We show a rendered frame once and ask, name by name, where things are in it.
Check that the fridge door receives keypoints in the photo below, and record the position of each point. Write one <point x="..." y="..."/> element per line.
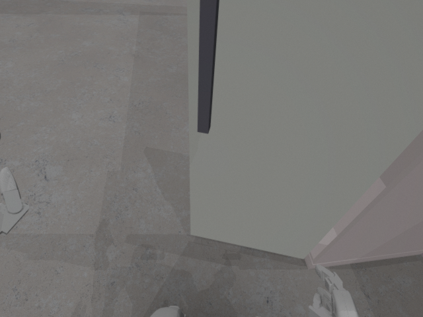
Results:
<point x="312" y="101"/>

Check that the robot left hand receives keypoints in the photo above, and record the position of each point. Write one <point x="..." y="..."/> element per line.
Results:
<point x="15" y="209"/>

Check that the handle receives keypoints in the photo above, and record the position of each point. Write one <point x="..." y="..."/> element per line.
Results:
<point x="207" y="46"/>

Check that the robot right hand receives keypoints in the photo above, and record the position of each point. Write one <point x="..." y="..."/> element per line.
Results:
<point x="339" y="303"/>

